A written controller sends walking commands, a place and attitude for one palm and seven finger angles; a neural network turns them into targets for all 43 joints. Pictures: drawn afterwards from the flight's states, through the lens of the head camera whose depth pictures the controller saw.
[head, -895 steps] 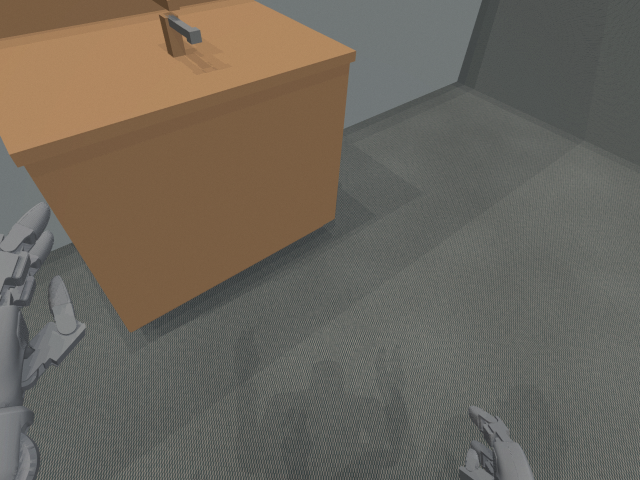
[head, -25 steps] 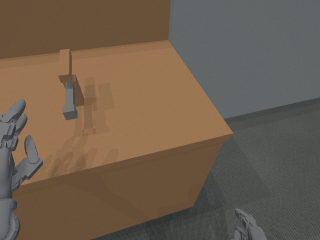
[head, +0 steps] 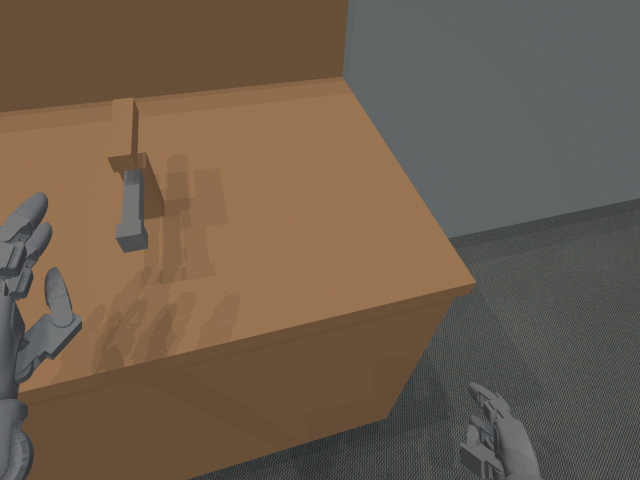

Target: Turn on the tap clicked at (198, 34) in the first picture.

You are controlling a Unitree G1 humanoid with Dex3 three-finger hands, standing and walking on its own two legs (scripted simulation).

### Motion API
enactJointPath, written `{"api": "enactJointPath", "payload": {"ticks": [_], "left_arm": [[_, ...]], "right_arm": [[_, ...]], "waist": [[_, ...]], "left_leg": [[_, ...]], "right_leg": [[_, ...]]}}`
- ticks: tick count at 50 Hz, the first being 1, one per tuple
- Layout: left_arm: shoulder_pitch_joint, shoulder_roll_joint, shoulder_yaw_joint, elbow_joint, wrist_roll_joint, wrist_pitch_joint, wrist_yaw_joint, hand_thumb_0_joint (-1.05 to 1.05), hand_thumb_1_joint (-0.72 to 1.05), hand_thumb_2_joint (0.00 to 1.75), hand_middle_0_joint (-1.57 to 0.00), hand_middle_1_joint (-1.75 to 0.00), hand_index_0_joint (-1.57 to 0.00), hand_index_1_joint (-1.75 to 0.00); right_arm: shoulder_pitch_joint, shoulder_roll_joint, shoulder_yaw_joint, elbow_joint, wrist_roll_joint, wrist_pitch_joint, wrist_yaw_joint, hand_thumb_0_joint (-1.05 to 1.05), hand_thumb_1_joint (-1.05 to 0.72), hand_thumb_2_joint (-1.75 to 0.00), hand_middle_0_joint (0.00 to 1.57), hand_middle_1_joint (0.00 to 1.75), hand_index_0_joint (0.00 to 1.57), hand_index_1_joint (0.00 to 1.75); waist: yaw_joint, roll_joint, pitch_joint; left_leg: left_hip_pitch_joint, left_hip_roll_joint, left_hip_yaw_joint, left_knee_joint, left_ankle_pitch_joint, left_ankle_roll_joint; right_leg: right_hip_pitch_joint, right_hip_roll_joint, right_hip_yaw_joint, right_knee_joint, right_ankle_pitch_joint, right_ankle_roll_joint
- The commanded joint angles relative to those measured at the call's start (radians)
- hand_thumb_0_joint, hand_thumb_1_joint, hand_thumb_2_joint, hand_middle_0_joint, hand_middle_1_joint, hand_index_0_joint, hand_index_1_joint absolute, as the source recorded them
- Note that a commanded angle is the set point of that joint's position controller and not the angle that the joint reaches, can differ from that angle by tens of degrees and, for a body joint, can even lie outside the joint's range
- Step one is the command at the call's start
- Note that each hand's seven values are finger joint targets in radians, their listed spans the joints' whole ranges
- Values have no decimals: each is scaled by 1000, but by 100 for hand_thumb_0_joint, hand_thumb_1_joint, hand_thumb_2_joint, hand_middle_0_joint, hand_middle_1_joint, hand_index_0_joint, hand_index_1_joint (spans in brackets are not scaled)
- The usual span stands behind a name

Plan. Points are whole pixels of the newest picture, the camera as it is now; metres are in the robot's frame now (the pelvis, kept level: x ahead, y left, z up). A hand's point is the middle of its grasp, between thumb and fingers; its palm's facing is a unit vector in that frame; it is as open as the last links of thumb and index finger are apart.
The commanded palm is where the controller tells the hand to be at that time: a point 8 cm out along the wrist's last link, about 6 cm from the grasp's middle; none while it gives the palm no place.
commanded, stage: look again from close up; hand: left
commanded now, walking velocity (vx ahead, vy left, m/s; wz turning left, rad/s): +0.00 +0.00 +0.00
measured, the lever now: (132, 236) +0.36 +0.26 +0.11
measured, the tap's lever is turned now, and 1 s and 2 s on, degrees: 0 0 0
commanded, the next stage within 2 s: come to a stop and stand still in 0.28 s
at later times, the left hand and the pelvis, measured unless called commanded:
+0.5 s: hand (35, 316) +0.22 +0.27 +0.16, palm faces +0.41 -0.84 -0.36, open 7.4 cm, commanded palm +0.15 +0.29 +0.17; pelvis -0.01 +0.01 +0.00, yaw -1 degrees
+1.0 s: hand (17, 354) +0.19 +0.29 +0.14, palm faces +0.41 -0.81 -0.42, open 7.4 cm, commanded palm +0.13 +0.30 +0.17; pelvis -0.02 +0.01 -0.01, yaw +3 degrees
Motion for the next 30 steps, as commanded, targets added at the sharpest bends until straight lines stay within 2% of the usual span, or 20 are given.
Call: {"api": "enactJointPath", "payload": {"ticks": [1, 2, 3, 4, 5, 7, 9, 11, 13, 14, 15, 18, 20, 24, 25, 26, 27, 28, 29, 30], "left_arm": [[-1092, 921, 657, -412, 159, -163, 14, 0, 90, 90, -20, -30, -20, -30], [-515, 333, 288, 188, 54, -128, -38, 0, 90, 90, -20, -30, -20, -30], [-268, 264, 228, 77, 21, -134, -30, 0, 90, 90, -20, -30, -20, -30], [-223, 166, 138, 84, 3, -130, -30, 0, 90, 90, -20, -30, -20, -30], [-167, 57, 34, 31, -19, -135, -44, 0, 90, 90, -20, -30, -20, -30], [-116, 95, 23, -113, -9, -140, -37, 0, 90, 90, -20, -30, -20, -30], [-70, 110, 21, -166, -8, -135, -29, 0, 90, 90, -20, -30, -20, -30], [-31, 163, 90, -167, -9, -128, -14, 0, 90, 90, -20, -30, -20, -30], [-48, 227, 181, -160, -15, -130, -4, 0, 90, 90, -20, -30, -20, -30], [-70, 232, 198, -168, -20, -134, -4, 0, 90, 90, -20, -30, -20, -30], [-104, 294, 254, -203, -21, -138, 3, 0, 90, 90, -20, -30, -20, -30], [-143, 230, 202, -186, -25, -143, -3, 0, 90, 90, -20, -30, -20, -30], [-173, 224, 185, -211, -20, -149, -8, 0, 90, 90, -20, -30, -20, -30], [-153, 130, 79, -181, -5, -144, -15, 0, 90, 90, -20, -30, -20, -30], [-994, 820, 279, -524, 26, -273, 2, 0, 90, 90, -20, -30, -20, -30], [-591, 405, 325, -63, 69, -212, -13, 0, 90, 90, -20, -30, -20, -30], [-510, 284, 184, -24, 47, -180, -19, 0, 90, 90, -20, -30, -20, -30], [-438, 370, 239, 67, 43, -164, -3, 0, 90, 90, -20, -30, -20, -30], [-410, 311, 182, 34, 28, -177, -16, 0, 90, 90, -20, -30, -20, -30], [-326, 292, 177, 71, 10, -167, -23, 0, 90, 90, -20, -30, -20, -30]], "right_arm": [[65, -142, -51, -125, -45, -100, -7, 0, -90, -90, 20, 30, 20, 30], [-20, -47, -22, -71, -19, -101, -4, 0, -90, -90, 20, 30, 20, 30], [-2, -93, -55, -138, -11, -108, 1, 0, -90, -90, 20, 30, 20, 30], [14, -127, -59, -123, -2, -111, 11, 0, -90, -90, 20, 30, 20, 30], [-36, -110, -56, -127, 15, -113, 28, 0, -90, -90, 20, 30, 20, 30], [-24, -133, -64, -144, 5, -110, 49, 0, -90, -90, 20, 30, 20, 30], [-37, -128, -58, -159, 8, -111, 55, 0, -90, -90, 20, 30, 20, 30], [-60, -128, -51, -168, 10, -104, 46, 0, -90, -90, 20, 30, 20, 30], [-72, -125, -51, -174, 6, -97, 24, 0, -90, -90, 20, 30, 20, 30], [-74, -122, -50, -176, 6, -96, 14, 0, -90, -90, 20, 30, 20, 30], [-88, -125, -45, -174, 5, -91, 6, 0, -90, -90, 20, 30, 20, 30], [-72, -113, -42, -172, 7, -94, -7, 0, -90, -90, 20, 30, 20, 30], [-76, -110, -38, -163, 5, -106, -6, 0, -90, -90, 20, 30, 20, 30], [-45, -125, -45, -139, 0, -127, 6, 0, -90, -90, 20, 30, 20, 30], [126, -160, 121, -242, 65, -88, -50, 0, -90, -90, 20, 30, 20, 30], [49, -62, 0, -171, 26, -123, -24, 0, -90, -90, 20, 30, 20, 30], [0, -98, 9, -116, -13, -124, 20, 0, -90, -90, 20, 30, 20, 30], [-9, -177, -30, -125, -19, -118, 30, 0, -90, -90, 20, 30, 20, 30], [25, -170, -41, -147, -19, -118, 37, 0, -90, -90, 20, 30, 20, 30], [-1, -175, -37, -142, -21, -113, 50, 0, -90, -90, 20, 30, 20, 30]], "waist": [[31, -55, 20], [22, -44, -207], [47, 5, -137], [22, 74, -212], [22, 187, -257], [31, 176, -266], [32, 47, -233], [30, -36, -211], [27, -92, -172], [21, -83, -155], [19, -35, -141], [15, 85, -131], [17, 110, -149], [17, 77, -164], [-55, 370, -128], [28, 220, -134], [-2, 148, -58], [26, 176, -82], [20, 146, -107], [19, 154, -139]], "left_leg": [[-169, 113, -25, 68, 299, -2], [-20, 39, -56, 24, 291, -8], [-1, 73, -55, 13, 280, -31], [20, 62, -50, -22, 267, -32], [85, 78, -34, -27, 352, -22], [77, 120, -64, -25, 422, -10], [-3, 119, -75, -40, 333, -11], [-42, 113, -78, -56, 234, -12], [-73, 97, -82, -62, 137, -15], [-74, 86, -84, -63, 111, -16], [-64, 86, -88, -76, 107, -16], [-78, 92, -84, -89, 83, -8], [-45, 91, -73, -76, 124, -11], [-9, 93, -64, -64, 183, -16], [-163, 121, -142, -38, 138, -2], [-57, 193, -199, -62, 50, 2], [-40, 160, -143, -135, 75, -21], [-76, 159, -105, -127, 28, -14], [-120, 129, -100, -65, 46, -14], [-57, 114, -94, -47, 104, -34]], "right_leg": [[-74, -90, 143, -85, 231, 48], [13, -145, 178, -22, 288, -53], [42, -135, 258, -68, 413, -20], [120, -139, 228, -18, 391, -25], [106, -118, 164, 43, 369, -13], [98, -99, 128, 53, 294, 5], [128, -91, 118, 45, 249, 11], [122, -86, 94, 43, 191, 13], [102, -92, 115, 12, 144, 10], [83, -96, 129, 0, 123, 5], [62, -91, 123, 6, 104, 4], [79, -88, 127, 13, 112, 3], [85, -85, 116, 14, 154, 4], [91, -80, 117, 3, 205, 7], [28, -16, 68, 186, -127, 76], [-174, -72, 58, 221, -242, 27], [-173, -44, 21, 230, -220, 15], [-147, -44, 45, 230, -188, 7], [-117, -63, 62, 154, -104, 3], [-132, -63, 82, 135, -45, -3]]}}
